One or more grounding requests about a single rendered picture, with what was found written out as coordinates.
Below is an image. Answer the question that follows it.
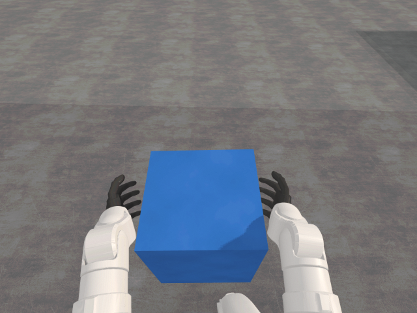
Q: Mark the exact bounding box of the left robot forearm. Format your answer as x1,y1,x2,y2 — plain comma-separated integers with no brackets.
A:
72,206,136,313

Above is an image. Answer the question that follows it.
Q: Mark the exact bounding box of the robot left hand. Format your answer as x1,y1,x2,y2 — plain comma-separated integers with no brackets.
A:
106,174,141,219

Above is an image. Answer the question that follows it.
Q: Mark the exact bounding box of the robot right thigh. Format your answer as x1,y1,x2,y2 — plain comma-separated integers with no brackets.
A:
217,293,260,313

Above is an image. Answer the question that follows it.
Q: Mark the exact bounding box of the carton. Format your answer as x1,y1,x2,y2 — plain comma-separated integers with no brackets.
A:
134,149,268,283

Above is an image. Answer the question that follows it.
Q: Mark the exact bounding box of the robot right hand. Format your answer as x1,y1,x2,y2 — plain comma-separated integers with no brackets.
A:
259,171,291,218

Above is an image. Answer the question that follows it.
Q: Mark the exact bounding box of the right robot forearm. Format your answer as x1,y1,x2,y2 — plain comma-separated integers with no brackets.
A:
267,203,342,313

